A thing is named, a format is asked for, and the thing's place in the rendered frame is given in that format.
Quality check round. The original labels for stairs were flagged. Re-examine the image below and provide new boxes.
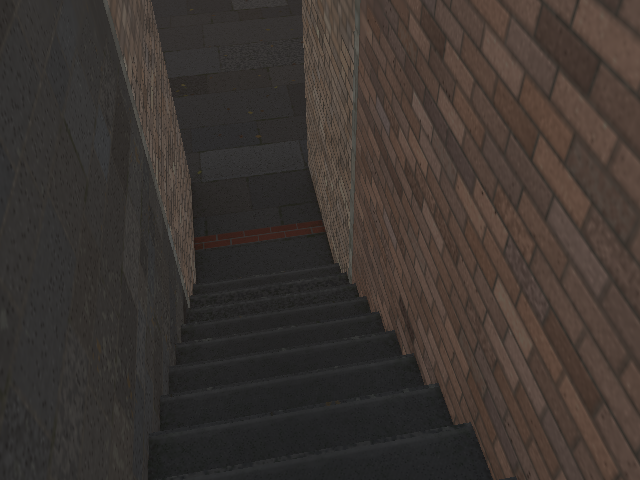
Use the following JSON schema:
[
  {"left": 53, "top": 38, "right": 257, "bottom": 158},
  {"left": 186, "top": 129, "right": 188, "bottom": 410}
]
[{"left": 148, "top": 265, "right": 493, "bottom": 480}]

